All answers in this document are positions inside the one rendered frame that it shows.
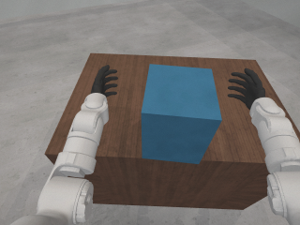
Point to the robot right upper arm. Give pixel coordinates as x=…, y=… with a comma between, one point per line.
x=283, y=192

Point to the robot right hand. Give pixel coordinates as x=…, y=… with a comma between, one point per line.
x=253, y=84

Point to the pedestal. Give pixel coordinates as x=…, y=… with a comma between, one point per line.
x=232, y=173

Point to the carton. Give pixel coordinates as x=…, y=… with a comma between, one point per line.
x=180, y=113

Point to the left robot forearm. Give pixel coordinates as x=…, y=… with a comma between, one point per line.
x=78, y=156

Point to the robot left upper arm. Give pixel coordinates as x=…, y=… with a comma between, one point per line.
x=64, y=201

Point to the right robot forearm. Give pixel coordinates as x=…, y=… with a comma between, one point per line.
x=278, y=138

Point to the robot left hand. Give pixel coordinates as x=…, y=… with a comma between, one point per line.
x=99, y=85

